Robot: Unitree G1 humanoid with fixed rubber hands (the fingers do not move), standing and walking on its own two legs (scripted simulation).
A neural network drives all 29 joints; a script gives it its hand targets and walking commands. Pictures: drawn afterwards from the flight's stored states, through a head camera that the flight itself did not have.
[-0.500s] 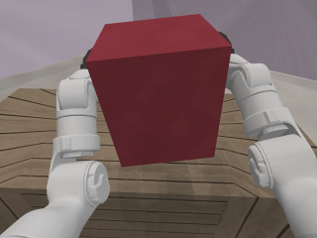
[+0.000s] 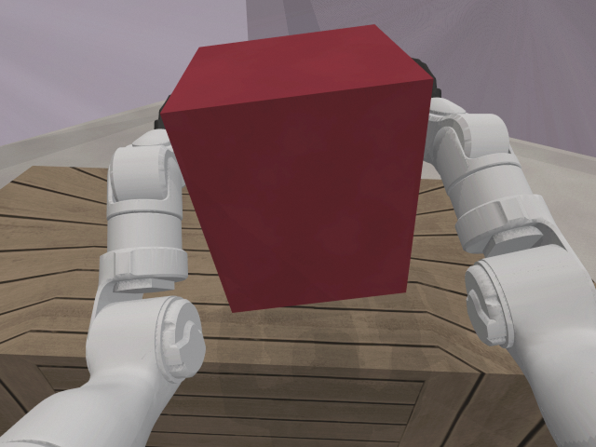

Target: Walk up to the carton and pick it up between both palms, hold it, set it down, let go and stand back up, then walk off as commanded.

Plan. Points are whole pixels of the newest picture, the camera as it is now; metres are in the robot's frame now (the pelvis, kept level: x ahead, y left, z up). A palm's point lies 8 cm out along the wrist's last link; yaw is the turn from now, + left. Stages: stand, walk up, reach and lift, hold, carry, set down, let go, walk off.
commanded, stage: hold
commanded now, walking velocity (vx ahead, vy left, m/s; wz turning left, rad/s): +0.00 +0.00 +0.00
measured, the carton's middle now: (302, 170) +0.35 -0.01 +0.27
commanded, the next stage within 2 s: none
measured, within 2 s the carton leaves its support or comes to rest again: neither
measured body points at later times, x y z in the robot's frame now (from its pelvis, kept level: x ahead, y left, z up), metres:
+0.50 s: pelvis +0.00 +0.00 +0.00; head -0.08 +0.02 +0.44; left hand +0.39 +0.15 +0.28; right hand +0.39 -0.15 +0.32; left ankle +0.00 +0.13 -0.75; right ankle +0.01 -0.12 -0.75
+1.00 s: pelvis +0.00 +0.00 +0.00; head -0.08 +0.01 +0.44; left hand +0.39 +0.15 +0.29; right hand +0.40 -0.16 +0.32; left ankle +0.00 +0.13 -0.75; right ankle +0.01 -0.12 -0.75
